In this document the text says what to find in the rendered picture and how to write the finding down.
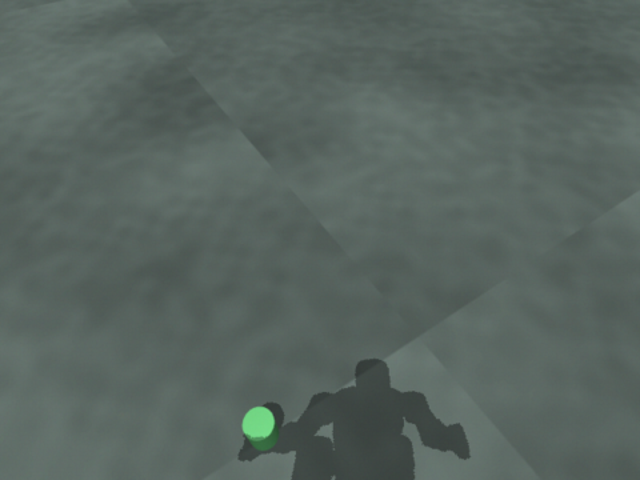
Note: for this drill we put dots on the can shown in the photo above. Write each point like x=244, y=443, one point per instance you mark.
x=260, y=428

